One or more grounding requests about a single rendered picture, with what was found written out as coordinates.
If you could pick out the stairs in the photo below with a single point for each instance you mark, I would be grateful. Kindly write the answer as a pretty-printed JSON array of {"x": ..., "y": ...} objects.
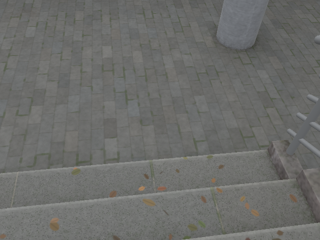
[{"x": 226, "y": 196}]

